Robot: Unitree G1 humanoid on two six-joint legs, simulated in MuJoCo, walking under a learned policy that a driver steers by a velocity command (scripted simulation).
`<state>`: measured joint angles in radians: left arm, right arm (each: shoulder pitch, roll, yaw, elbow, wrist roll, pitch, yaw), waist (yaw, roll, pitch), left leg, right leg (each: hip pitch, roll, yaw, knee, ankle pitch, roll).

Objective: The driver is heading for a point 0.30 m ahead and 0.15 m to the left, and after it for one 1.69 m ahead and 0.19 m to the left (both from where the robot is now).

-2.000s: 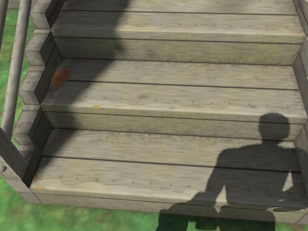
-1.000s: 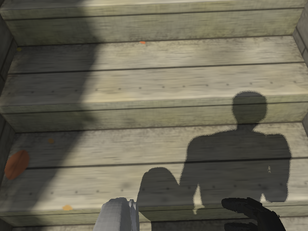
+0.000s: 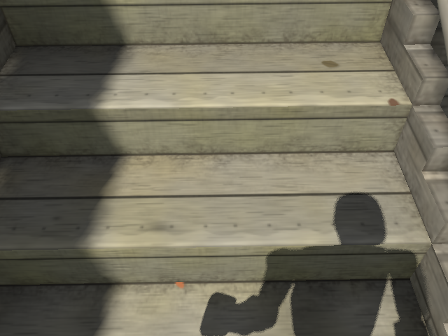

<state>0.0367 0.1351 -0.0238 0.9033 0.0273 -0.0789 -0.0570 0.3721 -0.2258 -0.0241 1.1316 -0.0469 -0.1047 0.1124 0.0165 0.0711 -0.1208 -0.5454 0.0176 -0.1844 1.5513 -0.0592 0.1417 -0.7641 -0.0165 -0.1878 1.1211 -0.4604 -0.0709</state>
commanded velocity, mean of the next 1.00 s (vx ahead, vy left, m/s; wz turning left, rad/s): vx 0.23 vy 0.00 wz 0.30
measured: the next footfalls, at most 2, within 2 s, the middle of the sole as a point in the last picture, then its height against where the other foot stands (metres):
left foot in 0.44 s outside the picture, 0.16 m higher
right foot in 0.88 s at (272, 325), level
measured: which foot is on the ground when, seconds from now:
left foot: up 0.00-0.42, down 0.44-1.00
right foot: down 0.00-0.50, up 0.52-0.86, down 0.88-1.00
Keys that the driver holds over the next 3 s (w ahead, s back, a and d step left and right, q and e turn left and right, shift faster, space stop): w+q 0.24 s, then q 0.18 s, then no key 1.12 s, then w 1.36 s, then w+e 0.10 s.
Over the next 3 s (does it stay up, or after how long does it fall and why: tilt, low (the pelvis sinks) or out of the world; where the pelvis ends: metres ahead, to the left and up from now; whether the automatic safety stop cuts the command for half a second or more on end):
stays up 1.05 0.24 0.57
